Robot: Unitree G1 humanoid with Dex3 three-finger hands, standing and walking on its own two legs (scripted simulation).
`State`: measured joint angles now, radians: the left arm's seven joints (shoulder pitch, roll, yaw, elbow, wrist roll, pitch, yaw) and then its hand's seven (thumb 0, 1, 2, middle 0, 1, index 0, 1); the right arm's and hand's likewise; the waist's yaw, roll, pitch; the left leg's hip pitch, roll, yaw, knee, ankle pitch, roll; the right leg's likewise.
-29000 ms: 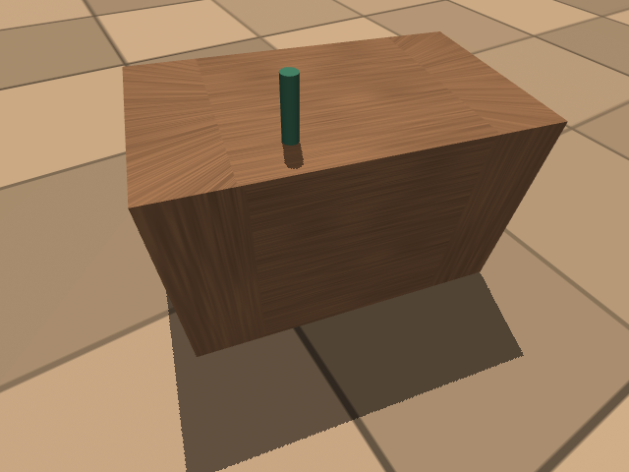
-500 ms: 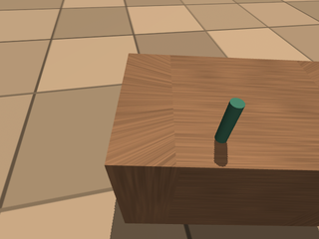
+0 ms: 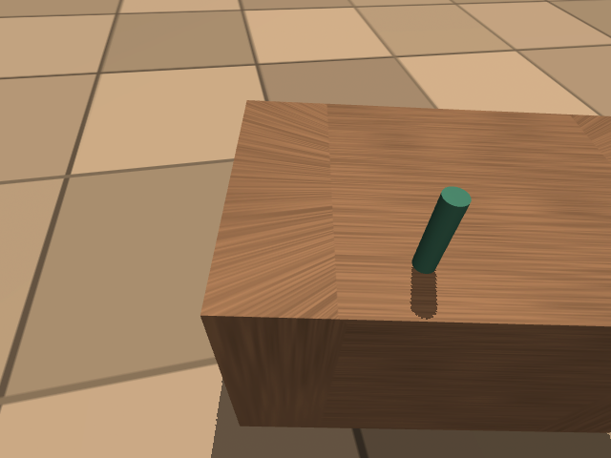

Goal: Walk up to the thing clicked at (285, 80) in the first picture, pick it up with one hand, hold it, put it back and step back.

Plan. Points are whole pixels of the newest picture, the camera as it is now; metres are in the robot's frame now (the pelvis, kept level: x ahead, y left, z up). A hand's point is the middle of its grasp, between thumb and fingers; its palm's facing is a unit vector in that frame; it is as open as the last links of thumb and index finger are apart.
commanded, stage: stand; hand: right
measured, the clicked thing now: (438, 233) +0.46 -0.22 +0.00
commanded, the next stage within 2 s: step back in 0.82 s
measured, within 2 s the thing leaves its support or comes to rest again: neither
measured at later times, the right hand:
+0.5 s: hand out of the picture +0.07 -0.25 -0.16, palm faces -0.04 +0.94 -0.35, open 7.4 cm
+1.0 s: hand out of the picture +0.08 -0.27 -0.16, palm faces -0.04 +0.93 -0.36, open 7.4 cm
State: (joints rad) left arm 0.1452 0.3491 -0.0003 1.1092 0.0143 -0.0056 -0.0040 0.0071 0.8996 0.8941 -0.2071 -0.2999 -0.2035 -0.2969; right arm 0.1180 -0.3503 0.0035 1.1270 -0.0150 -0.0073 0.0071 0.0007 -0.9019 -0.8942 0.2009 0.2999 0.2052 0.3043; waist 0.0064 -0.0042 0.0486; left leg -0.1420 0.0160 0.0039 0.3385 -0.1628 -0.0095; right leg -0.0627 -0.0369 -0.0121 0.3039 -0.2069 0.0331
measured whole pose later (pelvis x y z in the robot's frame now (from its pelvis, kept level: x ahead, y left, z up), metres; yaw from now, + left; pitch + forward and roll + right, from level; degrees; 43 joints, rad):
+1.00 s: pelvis -0.02 -0.01 -0.01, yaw +0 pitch -1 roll +0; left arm 0.08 0.39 0.04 1.02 0.00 0.02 0.01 0.01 0.90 0.89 -0.21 -0.30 -0.20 -0.30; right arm 0.05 -0.38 -0.03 1.04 0.00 0.03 0.02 0.00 -0.90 -0.89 0.20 0.30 0.21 0.30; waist 0.01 -0.01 0.15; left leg -0.27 0.02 -0.01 0.48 -0.19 -0.01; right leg -0.23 -0.03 -0.02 0.54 -0.28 -0.01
